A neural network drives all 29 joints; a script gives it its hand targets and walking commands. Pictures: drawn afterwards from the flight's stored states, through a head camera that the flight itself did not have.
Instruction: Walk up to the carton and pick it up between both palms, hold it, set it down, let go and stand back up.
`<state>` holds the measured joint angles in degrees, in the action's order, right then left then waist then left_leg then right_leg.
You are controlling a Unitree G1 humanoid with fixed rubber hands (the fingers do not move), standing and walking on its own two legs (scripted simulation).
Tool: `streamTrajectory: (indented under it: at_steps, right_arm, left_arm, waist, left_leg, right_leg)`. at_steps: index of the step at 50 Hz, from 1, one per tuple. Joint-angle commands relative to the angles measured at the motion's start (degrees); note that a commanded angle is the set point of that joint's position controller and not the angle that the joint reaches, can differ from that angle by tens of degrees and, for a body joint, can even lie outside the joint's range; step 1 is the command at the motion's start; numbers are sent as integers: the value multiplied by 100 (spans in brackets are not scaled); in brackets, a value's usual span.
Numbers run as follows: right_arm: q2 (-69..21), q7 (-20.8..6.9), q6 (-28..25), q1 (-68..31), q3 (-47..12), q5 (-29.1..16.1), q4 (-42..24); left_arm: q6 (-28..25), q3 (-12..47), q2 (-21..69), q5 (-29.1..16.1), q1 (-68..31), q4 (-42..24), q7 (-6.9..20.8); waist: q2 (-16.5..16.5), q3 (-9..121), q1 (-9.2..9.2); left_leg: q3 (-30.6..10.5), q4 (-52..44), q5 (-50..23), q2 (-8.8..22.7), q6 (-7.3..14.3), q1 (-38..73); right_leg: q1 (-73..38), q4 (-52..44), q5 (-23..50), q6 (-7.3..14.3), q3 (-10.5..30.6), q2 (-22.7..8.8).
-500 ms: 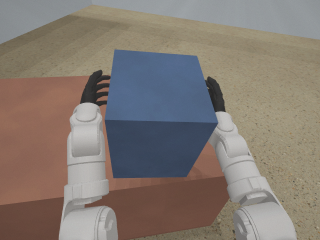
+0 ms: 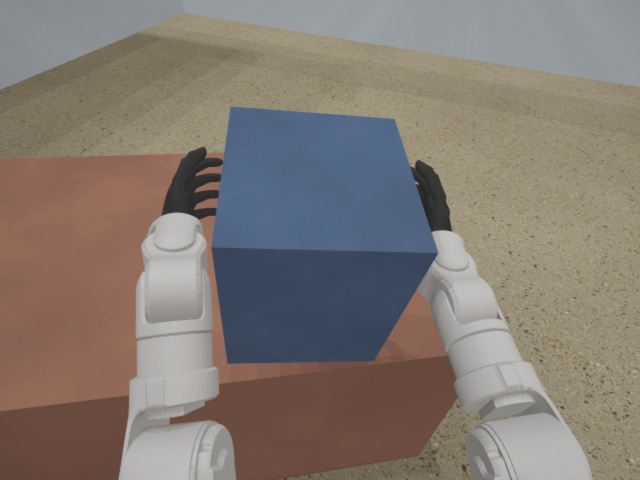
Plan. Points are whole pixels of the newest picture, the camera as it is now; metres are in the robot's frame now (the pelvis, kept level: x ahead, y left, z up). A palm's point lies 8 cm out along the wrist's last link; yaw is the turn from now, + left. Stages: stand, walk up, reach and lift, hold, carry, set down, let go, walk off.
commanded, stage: hold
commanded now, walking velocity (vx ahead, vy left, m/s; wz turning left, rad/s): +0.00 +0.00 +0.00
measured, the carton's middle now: (308, 245) +0.37 +0.01 +0.13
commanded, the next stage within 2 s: none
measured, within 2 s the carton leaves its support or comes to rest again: neither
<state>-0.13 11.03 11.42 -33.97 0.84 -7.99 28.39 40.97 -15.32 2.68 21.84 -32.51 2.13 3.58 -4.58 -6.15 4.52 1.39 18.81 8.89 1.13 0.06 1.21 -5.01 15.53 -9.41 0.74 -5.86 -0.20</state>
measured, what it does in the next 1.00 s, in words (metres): stands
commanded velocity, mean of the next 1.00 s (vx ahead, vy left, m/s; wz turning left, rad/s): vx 0.00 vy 0.00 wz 0.00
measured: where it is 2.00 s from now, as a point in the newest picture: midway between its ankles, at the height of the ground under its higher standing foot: outside the picture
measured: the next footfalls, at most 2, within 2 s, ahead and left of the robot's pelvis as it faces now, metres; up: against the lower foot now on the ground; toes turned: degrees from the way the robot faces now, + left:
none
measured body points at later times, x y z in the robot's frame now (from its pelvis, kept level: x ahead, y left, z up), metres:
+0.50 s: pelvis +0.00 +0.00 +0.00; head -0.04 +0.03 +0.45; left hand +0.37 +0.16 +0.19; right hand +0.37 -0.14 +0.17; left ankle +0.03 +0.12 -0.75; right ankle +0.01 -0.11 -0.75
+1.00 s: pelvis +0.00 +0.01 +0.00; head -0.03 +0.04 +0.45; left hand +0.37 +0.16 +0.19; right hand +0.37 -0.13 +0.17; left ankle +0.03 +0.12 -0.75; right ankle +0.01 -0.11 -0.75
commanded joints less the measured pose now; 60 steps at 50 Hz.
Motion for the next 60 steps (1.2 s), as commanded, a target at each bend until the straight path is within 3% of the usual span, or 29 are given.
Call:
streamTrajectory:
  at_steps: [1, 23, 24, 25, 32, 39, 44, 60]
  right_arm:
    - [-2712, -487, -302, -4051, -1986, -247, -1639]
    - [-2729, -475, -225, -3989, -1944, -246, -1615]
    - [-2603, -480, -247, -4436, -1814, -161, -1397]
    - [-2737, -474, -275, -4114, -1910, -197, -1553]
    - [-2620, -437, -320, -4120, -1971, -318, -1555]
    - [-2517, -513, -345, -4147, -1832, -225, -1469]
    - [-2552, -530, -432, -4207, -1902, -271, -1640]
    - [-2586, -532, -431, -4317, -1765, -174, -1477]
  left_arm:
    - [-226, 2359, 2732, -790, -2899, -275, 721]
    - [-233, 2368, 2738, -815, -2931, -266, 767]
    - [-247, 2066, 2461, -712, -3301, 169, 798]
    - [-243, 2205, 2613, -762, -3013, -152, 781]
    - [-242, 2190, 2622, -740, -2986, -168, 785]
    - [-214, 2186, 2612, -757, -3003, -118, 774]
    - [-268, 2308, 2687, -819, -3055, -272, 715]
    - [-248, 2184, 2610, -759, -3147, -22, 731]
  waist:
    - [523, 1956, 39]
    - [532, 1881, 80]
    - [546, 1635, 13]
    - [522, 1826, 40]
    - [567, 2131, 82]
    - [597, 1927, 43]
    - [610, 2180, 69]
    - [553, 1986, 18]
  left_leg:
    - [185, -157, -1246, -235, -33, 558]
    - [174, -213, -1119, -229, -51, 496]
    - [239, -250, -725, -272, 6, 376]
    - [223, -241, -942, -242, 8, 512]
    - [184, -74, -1429, -231, -78, 832]
    - [183, -179, -1208, -173, -75, 723]
    - [191, -71, -1478, -166, -86, 917]
    - [241, -181, -1060, -201, -3, 615]
  right_leg:
    - [-110, -171, 978, -270, -76, 209]
    - [-73, -175, 884, -276, -90, 219]
    - [196, -269, 592, -270, -113, 131]
    - [104, -250, 821, -251, -112, 163]
    - [45, -228, 1107, -240, -139, 216]
    - [200, -296, 686, -167, -163, 234]
    - [208, -263, 868, -157, -183, 236]
    - [145, -292, 689, -204, -145, 177]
